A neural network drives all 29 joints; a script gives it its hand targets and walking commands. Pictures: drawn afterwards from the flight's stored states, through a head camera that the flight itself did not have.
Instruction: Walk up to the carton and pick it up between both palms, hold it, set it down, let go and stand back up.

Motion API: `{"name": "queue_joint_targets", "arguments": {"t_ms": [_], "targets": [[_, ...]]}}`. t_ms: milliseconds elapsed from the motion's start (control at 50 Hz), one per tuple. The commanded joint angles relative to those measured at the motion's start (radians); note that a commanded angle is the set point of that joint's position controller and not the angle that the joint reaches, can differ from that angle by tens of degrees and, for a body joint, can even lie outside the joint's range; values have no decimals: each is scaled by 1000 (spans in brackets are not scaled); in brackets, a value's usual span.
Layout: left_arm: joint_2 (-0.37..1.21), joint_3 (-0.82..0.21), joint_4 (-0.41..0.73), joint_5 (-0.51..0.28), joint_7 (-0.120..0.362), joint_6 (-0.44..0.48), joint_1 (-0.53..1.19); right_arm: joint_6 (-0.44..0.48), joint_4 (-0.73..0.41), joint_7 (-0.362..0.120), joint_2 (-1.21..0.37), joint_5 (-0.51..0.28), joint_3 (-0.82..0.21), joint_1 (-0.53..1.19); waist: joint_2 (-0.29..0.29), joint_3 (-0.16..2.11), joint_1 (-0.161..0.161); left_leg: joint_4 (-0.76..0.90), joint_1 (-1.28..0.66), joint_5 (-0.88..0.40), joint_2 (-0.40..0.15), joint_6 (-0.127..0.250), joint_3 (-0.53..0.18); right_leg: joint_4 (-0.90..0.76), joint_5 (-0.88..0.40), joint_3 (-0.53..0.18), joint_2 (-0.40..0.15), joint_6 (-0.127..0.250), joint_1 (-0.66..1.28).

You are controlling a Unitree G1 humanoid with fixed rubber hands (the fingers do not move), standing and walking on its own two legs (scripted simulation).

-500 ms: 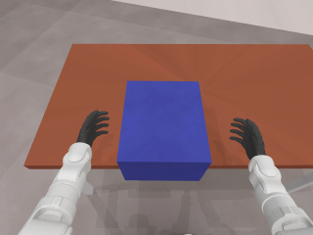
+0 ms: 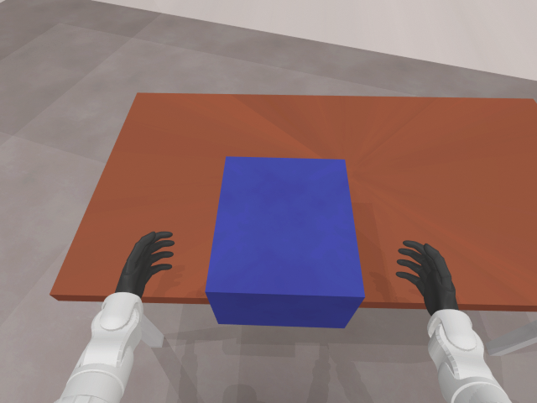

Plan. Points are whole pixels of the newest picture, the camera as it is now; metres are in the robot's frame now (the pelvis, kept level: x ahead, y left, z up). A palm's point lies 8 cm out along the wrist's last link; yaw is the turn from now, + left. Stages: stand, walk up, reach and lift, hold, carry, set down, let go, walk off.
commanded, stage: set down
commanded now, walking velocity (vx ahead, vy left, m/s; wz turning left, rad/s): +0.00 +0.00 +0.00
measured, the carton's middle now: (283, 239) +0.42 -0.01 -0.10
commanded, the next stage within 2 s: let go in 0.68 s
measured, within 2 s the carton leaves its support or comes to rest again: neither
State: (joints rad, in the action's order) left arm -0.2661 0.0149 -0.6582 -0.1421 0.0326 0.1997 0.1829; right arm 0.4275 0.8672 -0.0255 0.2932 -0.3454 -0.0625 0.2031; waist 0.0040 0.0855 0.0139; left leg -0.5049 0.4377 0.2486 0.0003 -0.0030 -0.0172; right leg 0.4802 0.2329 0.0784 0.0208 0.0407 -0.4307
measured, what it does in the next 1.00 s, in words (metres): stands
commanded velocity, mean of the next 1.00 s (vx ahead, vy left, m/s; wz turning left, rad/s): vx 0.00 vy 0.00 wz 0.00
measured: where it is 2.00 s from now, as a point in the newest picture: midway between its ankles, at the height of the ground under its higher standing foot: outside the picture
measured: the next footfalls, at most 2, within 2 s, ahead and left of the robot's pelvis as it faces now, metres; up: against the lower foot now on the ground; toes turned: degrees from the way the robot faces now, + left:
none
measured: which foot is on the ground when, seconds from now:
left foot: down 0.00-1.00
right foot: down 0.00-1.00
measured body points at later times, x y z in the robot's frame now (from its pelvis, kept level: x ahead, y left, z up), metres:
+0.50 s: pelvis -0.04 -0.01 -0.01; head -0.01 +0.00 +0.44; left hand +0.27 +0.21 -0.03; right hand +0.24 -0.25 -0.04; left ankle -0.01 +0.12 -0.74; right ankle +0.00 -0.09 -0.74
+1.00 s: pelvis -0.03 -0.01 +0.00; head -0.01 +0.00 +0.45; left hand +0.23 +0.21 -0.06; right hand +0.20 -0.23 -0.06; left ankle -0.01 +0.12 -0.74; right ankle +0.00 -0.09 -0.74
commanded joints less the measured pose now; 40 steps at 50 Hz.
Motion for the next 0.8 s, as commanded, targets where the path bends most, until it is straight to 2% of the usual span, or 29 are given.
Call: {"name": "queue_joint_targets", "arguments": {"t_ms": [0,40,80,120,140,160,180,220,280,300,320,340,360,380,400,420,440,460,500,520,540,560,600,620,640,660,700,760,780], "targets": [[-112,10,147,-16,-14,59,87,51,-142,8,147,13,18,60,-5,306,6,31,-161,-344,35,-19,-6,-27,-407,-59,4,-50,286],[-118,3,134,-16,-23,72,105,51,-136,8,158,26,59,67,1,309,24,34,-167,-337,36,-24,-6,-37,-384,-59,7,-41,255],[-143,-3,165,-54,-36,95,215,42,-241,4,173,38,92,172,-16,364,11,27,-121,-279,36,-20,-2,-23,-308,-63,0,-40,223],[-133,-16,169,-53,-47,113,64,43,-211,1,153,50,70,21,-36,334,16,17,-120,-270,24,-20,-9,-10,-314,-78,-6,-42,262],[-159,-17,111,-49,-45,113,178,28,-197,0,163,60,85,136,-23,345,22,27,-89,-236,29,-16,0,-8,-285,-83,-9,-34,239],[-130,-24,101,-47,-44,110,98,24,-173,-2,148,56,69,70,-16,318,14,26,-100,-230,27,-18,-9,-8,-262,-82,-8,-34,245],[-151,-25,120,-63,-44,130,149,31,-207,-4,142,58,78,138,-28,336,15,24,-94,-207,26,-13,-7,-1,-235,-79,-9,-35,240],[-140,-34,80,-65,-46,134,111,33,-153,-8,136,51,61,79,-12,299,9,13,-104,-216,20,-18,-6,1,-226,-91,-8,-27,227],[-171,-30,77,-99,-52,157,236,32,-192,-14,128,42,70,206,-18,329,-13,-1,-63,-152,21,-10,2,16,-156,-104,-17,-33,191],[-181,-38,21,-96,-55,158,287,23,-162,-16,130,50,73,249,-19,334,1,-3,-40,-120,22,-11,10,16,-124,-108,-18,-32,169],[-134,-48,-31,-68,-49,137,100,17,-63,-17,113,43,20,72,-12,246,-5,9,-79,-117,7,-15,-11,8,-121,-115,-24,-29,206],[-177,-33,-20,-86,-43,140,246,11,-99,-14,117,57,52,226,-17,282,-8,8,-56,-94,24,-9,5,6,-86,-113,-23,-38,184],[-149,-28,-79,-64,-40,131,154,4,-36,-14,99,43,33,123,6,219,-28,11,-71,-98,20,-10,3,-3,-80,-119,-27,-35,185],[-169,-27,-38,-74,-39,135,204,6,-73,-8,106,45,44,199,-7,247,-14,6,-81,-94,25,-11,1,-3,-86,-118,-24,-43,186],[-159,-26,-72,-75,-38,130,225,1,-53,-5,100,39,32,200,1,217,-26,11,-73,-84,23,-10,3,-8,-55,-123,-31,-37,175],[-134,-36,-87,-58,-35,116,121,1,-23,-4,83,41,3,90,0,175,-22,15,-116,-89,17,-14,1,-20,-48,-120,-30,-38,185],[-170,-26,-49,-76,-37,127,268,6,-70,0,95,49,47,238,6,213,-22,20,-80,-66,23,-14,5,-18,-26,-121,-27,-44,160],[-156,-43,-68,-82,-42,131,300,1,-56,-3,93,43,55,247,24,200,-16,21,-76,-23,15,-14,-5,-19,28,-119,-32,-33,129],[-143,-44,-65,-77,-45,121,244,-10,-43,2,80,68,41,190,8,185,-10,29,-97,7,9,-21,-12,-32,65,-134,-41,-31,149],[-108,-45,-106,-58,-41,113,114,-9,-16,6,57,74,27,76,0,141,-5,27,-127,-13,7,-22,-12,-58,57,-145,-42,-31,164],[-115,-34,-141,-46,-32,103,155,-17,-1,13,58,90,38,125,0,116,2,39,-120,-10,14,-21,3,-67,63,-133,-40,-31,155],[-128,-29,-66,-59,-33,120,187,-6,-74,16,54,86,52,148,5,158,-7,38,-128,-16,15,-19,7,-66,67,-131,-43,-31,168],[-123,-38,-107,-46,-35,99,197,-22,-6,21,58,102,39,156,21,139,7,37,-133,-3,14,-26,12,-71,71,-131,-37,-24,161],[-132,-28,-40,-54,-43,117,168,-4,-94,23,37,99,45,122,0,190,3,28,-136,-45,15,-23,10,-55,29,-125,-32,-29,190],[-169,-21,0,-69,-51,133,275,0,-137,25,58,118,72,222,-5,237,5,28,-103,-31,15,-19,16,-56,39,-131,-36,-27,184],[-137,-38,-31,-63,-57,124,204,-7,-99,28,62,113,50,147,4,207,3,22,-109,-47,9,-22,18,-54,28,-135,-35,-20,194],[-156,-23,50,-67,-64,152,216,9,-195,29,37,117,58,176,-7,268,6,9,-104,-83,15,-17,22,-33,-24,-140,-39,-27,207],[-140,-23,-19,-48,-53,144,130,4,-127,28,36,130,42,117,-18,213,4,7,-109,-73,15,-14,13,-25,-23,-125,-34,-22,217],[-151,-15,1,-54,-49,155,122,14,-163,32,23,125,49,108,-30,234,-5,3,-109,-83,20,-12,16,-24,-27,-139,-36,-30,232]]}}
